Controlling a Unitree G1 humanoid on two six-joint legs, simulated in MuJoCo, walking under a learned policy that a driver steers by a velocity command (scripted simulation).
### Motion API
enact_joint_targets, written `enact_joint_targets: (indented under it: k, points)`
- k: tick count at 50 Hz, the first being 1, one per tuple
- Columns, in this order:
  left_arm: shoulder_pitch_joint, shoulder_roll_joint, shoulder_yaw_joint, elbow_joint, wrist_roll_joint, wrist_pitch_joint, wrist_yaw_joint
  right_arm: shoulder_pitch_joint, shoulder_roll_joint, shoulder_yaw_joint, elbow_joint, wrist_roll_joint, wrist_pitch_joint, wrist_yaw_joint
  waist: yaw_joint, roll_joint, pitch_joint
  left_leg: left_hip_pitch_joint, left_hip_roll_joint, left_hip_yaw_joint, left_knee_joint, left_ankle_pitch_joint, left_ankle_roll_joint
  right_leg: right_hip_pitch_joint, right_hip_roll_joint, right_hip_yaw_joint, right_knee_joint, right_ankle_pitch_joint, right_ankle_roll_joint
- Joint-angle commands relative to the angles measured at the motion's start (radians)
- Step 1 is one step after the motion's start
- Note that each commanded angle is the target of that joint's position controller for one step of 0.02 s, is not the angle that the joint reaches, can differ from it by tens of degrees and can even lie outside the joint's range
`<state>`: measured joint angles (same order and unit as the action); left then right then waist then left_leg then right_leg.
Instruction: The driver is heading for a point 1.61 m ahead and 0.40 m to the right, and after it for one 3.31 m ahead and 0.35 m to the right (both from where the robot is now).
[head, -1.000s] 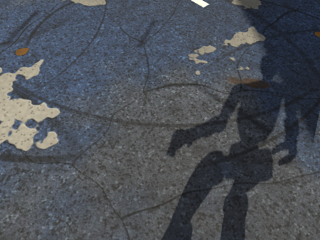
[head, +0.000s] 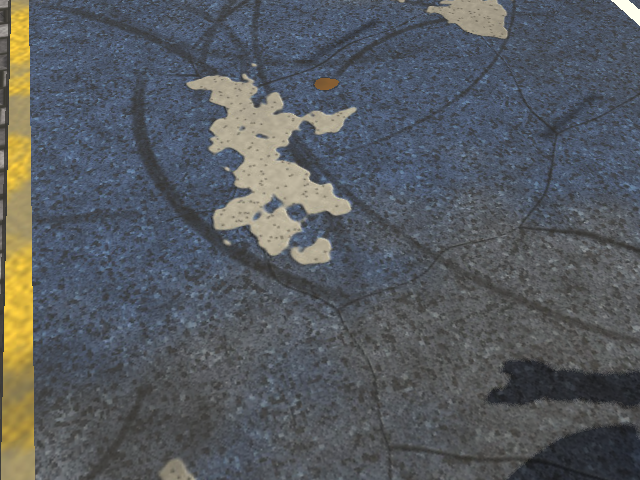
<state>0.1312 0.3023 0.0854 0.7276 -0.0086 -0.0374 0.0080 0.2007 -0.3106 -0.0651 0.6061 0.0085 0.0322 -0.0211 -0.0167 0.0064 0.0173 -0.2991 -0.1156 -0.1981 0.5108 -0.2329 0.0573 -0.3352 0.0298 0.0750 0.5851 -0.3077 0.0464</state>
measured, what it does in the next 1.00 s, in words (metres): steps on the spot, turning right: right foot, then right foot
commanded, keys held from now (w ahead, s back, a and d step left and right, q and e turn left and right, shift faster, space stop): e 0.94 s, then no key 0.02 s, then q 0.04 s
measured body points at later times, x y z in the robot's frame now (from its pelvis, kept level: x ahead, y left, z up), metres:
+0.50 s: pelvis +0.03 -0.03 -0.01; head +0.06 -0.03 +0.44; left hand +0.26 +0.22 -0.09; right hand +0.13 -0.33 -0.10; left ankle +0.02 +0.10 -0.74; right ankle +0.00 -0.13 -0.70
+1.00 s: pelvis +0.02 -0.09 +0.00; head +0.05 -0.13 +0.45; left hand +0.28 +0.11 -0.07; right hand +0.07 -0.41 -0.10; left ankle +0.11 +0.07 -0.68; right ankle +0.02 -0.16 -0.74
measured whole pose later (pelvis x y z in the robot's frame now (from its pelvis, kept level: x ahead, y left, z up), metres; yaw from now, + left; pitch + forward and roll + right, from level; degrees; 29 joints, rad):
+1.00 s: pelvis +0.02 -0.09 +0.00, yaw -26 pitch +2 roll +2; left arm 0.19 0.31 0.05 0.60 0.00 0.03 0.03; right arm 0.10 -0.31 -0.08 0.67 0.00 0.02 -0.04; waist 0.02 0.02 0.05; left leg -0.51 -0.01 -0.10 0.91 -0.34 -0.10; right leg -0.32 0.10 0.14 0.47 -0.18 -0.07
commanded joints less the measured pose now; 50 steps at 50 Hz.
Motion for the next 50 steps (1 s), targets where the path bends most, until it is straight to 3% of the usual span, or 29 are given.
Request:
enact_joint_targets:
  k: [1,2,3,4,5,7,9,12,15,18,19,21,22,23,24,25,28,30,32,33,34,35,36,37,38,39,41,47,50]
  points:
    - [0.032,0.085,0.017,-0.058,0.019,-0.036,-0.013,-0.052,-0.099,-0.02,-0.078,0.0,-0.01,-0.005,0.045,0.119,-0.123,0.061,0.198,-0.241,-0.052,0.114,0.091,0.171,-0.05,0.0,-0.236,0.217,-0.041]
    - [0.048,0.123,0.015,-0.068,0.043,-0.035,-0.012,-0.003,-0.031,0.004,-0.073,-0.02,-0.014,-0.004,0.015,-0.035,-0.164,0.002,0.126,-0.14,0.092,-0.037,0.021,0.272,-0.22,0.166,-0.276,0.353,-0.095]
    - [-0.017,0.13,0.002,-0.061,0.063,-0.028,-0.012,0.051,-0.023,0.004,-0.079,-0.023,-0.021,-0.001,-0.075,-0.218,-0.104,-0.08,0.025,-0.007,0.131,-0.254,-0.035,0.213,-0.315,0.316,-0.265,0.442,-0.226]
    - [-0.065,0.045,-0.022,-0.077,0.051,-0.029,-0.015,0.044,-0.062,-0.001,-0.068,-0.04,-0.026,-0.002,-0.062,-0.212,-0.084,-0.034,0.091,0.011,0.118,-0.267,-0.078,0.145,-0.333,0.352,-0.282,0.355,-0.281]
    - [-0.094,0.032,-0.03,-0.082,0.036,-0.026,-0.017,0.021,-0.073,-0.006,-0.06,-0.042,-0.03,-0.001,-0.06,-0.19,-0.067,0.008,0.11,0.03,0.041,-0.157,-0.086,0.137,-0.264,0.292,-0.267,0.302,-0.241]
    - [-0.057,0.091,-0.016,-0.076,0.015,-0.02,-0.018,-0.03,-0.076,-0.01,-0.052,-0.048,-0.029,0.002,-0.02,-0.161,-0.065,0.118,0.102,0.036,-0.041,0.029,-0.084,0.1,-0.167,0.2,-0.229,0.27,-0.159]
    - [-0.016,0.112,-0.017,-0.072,0.011,-0.021,-0.018,-0.035,-0.083,-0.011,-0.058,-0.038,-0.029,0.007,-0.012,-0.101,-0.055,0.175,0.109,0.055,-0.028,0.118,-0.052,0.051,-0.124,0.161,-0.207,0.234,-0.12]
    - [-0.033,0.141,-0.006,-0.102,-0.007,-0.016,-0.02,-0.026,-0.094,-0.024,-0.061,-0.03,-0.034,-0.003,-0.014,-0.079,-0.056,0.148,0.106,0.091,0.016,0.139,-0.03,0.06,-0.104,0.185,-0.145,0.306,-0.139]
    - [-0.036,0.141,0.003,-0.132,-0.02,0.001,-0.017,-0.017,-0.081,-0.033,-0.067,-0.022,-0.035,-0.01,-0.008,-0.045,-0.09,0.142,0.109,0.108,0.046,0.181,-0.034,0.064,-0.093,0.226,-0.078,0.395,-0.167]
    - [-0.04,0.125,0.007,-0.157,-0.022,0.017,-0.019,-0.008,-0.083,-0.046,-0.073,-0.019,-0.03,-0.012,-0.005,0.002,-0.106,0.181,0.15,0.087,0.036,0.243,-0.002,-0.004,-0.053,0.207,0.0,0.354,-0.144]
    - [-0.038,0.114,0.006,-0.163,-0.022,0.022,-0.02,0.001,-0.092,-0.051,-0.073,-0.02,-0.027,-0.014,-0.005,0.041,-0.107,0.208,0.196,0.049,0.014,0.298,0.029,-0.051,-0.027,0.171,0.055,0.303,-0.121]
    - [-0.019,0.105,0.008,-0.168,-0.015,0.033,-0.025,0.03,-0.121,-0.061,-0.066,-0.023,-0.026,-0.022,-0.004,0.142,-0.098,0.267,0.383,-0.102,-0.042,0.488,0.15,-0.179,0.025,0.054,0.211,0.073,-0.058]
    - [-0.022,0.105,0.013,-0.173,-0.01,0.041,-0.028,0.021,-0.115,-0.057,-0.067,-0.017,-0.03,-0.028,-0.007,0.204,-0.095,0.272,0.492,-0.187,-0.071,0.595,0.222,-0.236,0.023,0.01,0.361,-0.271,-0.037]
    - [-0.037,0.128,0.025,-0.184,-0.009,0.048,-0.03,0.026,-0.115,-0.053,-0.072,-0.015,-0.035,-0.029,-0.018,0.148,-0.076,0.261,0.55,-0.214,-0.084,0.655,0.261,-0.29,-0.014,0.0,0.525,-0.367,-0.016]
    - [-0.04,0.12,0.026,-0.187,-0.017,0.057,-0.03,0.004,-0.119,-0.053,-0.072,-0.014,-0.038,-0.03,-0.004,0.084,-0.058,0.244,0.531,-0.164,-0.084,0.626,0.24,-0.311,-0.045,0.005,0.553,-0.35,-0.006]
    - [-0.042,0.096,0.017,-0.19,-0.021,0.066,-0.032,-0.031,-0.139,-0.058,-0.067,-0.008,-0.039,-0.028,0.01,0.071,-0.034,0.219,0.481,-0.082,-0.09,0.576,0.194,-0.302,-0.071,-0.005,0.485,-0.287,0.0]
    - [-0.041,0.067,0.001,-0.198,-0.022,0.072,-0.043,-0.079,-0.17,-0.07,-0.061,-0.007,-0.024,-0.027,0.004,0.138,-0.055,0.139,0.389,0.101,-0.087,0.555,0.135,-0.137,-0.066,-0.096,0.313,-0.145,0.003]
    - [-0.014,0.09,0.012,-0.199,-0.025,0.076,-0.051,-0.065,-0.164,-0.069,-0.051,0.004,-0.02,-0.024,0.005,0.155,-0.085,0.139,0.381,0.152,-0.051,0.476,0.113,-0.047,-0.041,-0.14,0.175,-0.066,-0.013]
    - [0.073,0.107,0.031,-0.173,-0.017,0.079,-0.044,-0.045,-0.137,-0.06,-0.035,0.021,-0.027,-0.017,0.044,0.111,-0.117,0.082,0.348,0.221,0.079,0.341,0.055,0.128,0.018,-0.174,-0.03,0.096,-0.052]
    - [0.112,0.165,0.053,-0.179,-0.013,0.074,-0.031,0.014,-0.103,-0.052,-0.021,0.005,-0.034,-0.011,0.048,-0.037,-0.126,-0.056,0.281,0.302,0.277,0.153,-0.024,0.279,-0.037,-0.032,-0.117,0.341,-0.101]
    - [0.12,0.3,0.071,-0.225,0.006,0.062,-0.014,-0.007,-0.029,-0.024,-0.072,-0.055,-0.036,-0.008,0.015,-0.342,-0.13,-0.364,0.138,0.307,0.623,-0.485,-0.122,0.399,-0.352,0.448,-0.153,0.761,-0.275]
    - [0.152,0.269,0.054,-0.227,0.046,0.037,-0.03,-0.077,-0.085,-0.034,-0.081,-0.026,-0.04,-0.013,0.095,-0.249,-0.249,-0.383,0.099,0.115,0.761,-0.521,-0.127,0.338,-0.442,0.583,-0.216,0.701,-0.432]
    - [0.11,0.242,0.045,-0.22,0.043,0.018,-0.035,-0.102,-0.115,-0.041,-0.076,0.0,-0.036,-0.018,0.072,-0.156,-0.173,-0.412,0.122,0.098,0.799,-0.437,-0.124,0.302,-0.393,0.493,-0.222,0.582,-0.406]
    - [0.073,0.211,0.038,-0.208,0.019,0.014,-0.029,-0.1,-0.123,-0.045,-0.061,-0.007,-0.032,-0.025,0.05,-0.108,-0.114,-0.427,0.14,0.105,0.763,-0.345,-0.117,0.266,-0.331,0.41,-0.217,0.483,-0.344]
    - [0.044,0.189,0.03,-0.208,0.003,0.021,-0.018,-0.095,-0.122,-0.048,-0.039,-0.02,-0.028,-0.035,0.037,-0.071,-0.102,-0.413,0.158,0.096,0.724,-0.271,-0.118,0.244,-0.29,0.365,-0.213,0.428,-0.298]
    - [0.019,0.185,0.024,-0.209,-0.004,0.028,-0.009,-0.086,-0.125,-0.051,-0.035,-0.022,-0.024,-0.036,0.017,-0.078,-0.096,-0.361,0.157,0.095,0.692,-0.221,-0.123,0.193,-0.257,0.329,-0.218,0.435,-0.279]
    - [0.013,0.175,0.018,-0.21,0.005,0.038,0.004,-0.061,-0.099,-0.045,-0.016,-0.017,-0.024,-0.027,0.003,-0.097,-0.122,-0.303,0.128,0.111,0.677,-0.153,-0.134,0.171,-0.219,0.29,-0.226,0.459,-0.271]
    - [0.043,0.174,0.021,-0.201,-0.001,0.054,0.026,-0.11,-0.067,-0.03,-0.011,-0.012,-0.027,-0.024,0.029,-0.122,-0.108,-0.29,0.102,0.087,0.432,-0.101,-0.158,0.195,-0.182,0.341,-0.244,0.247,-0.265]
    - [0.025,0.148,0.011,-0.203,0.012,0.06,0.026,-0.095,-0.065,-0.025,0.009,-0.006,-0.031,-0.016,0.04,-0.146,-0.109,-0.209,0.126,0.106,0.342,-0.096,-0.155,0.161,-0.184,0.329,-0.242,0.164,-0.262]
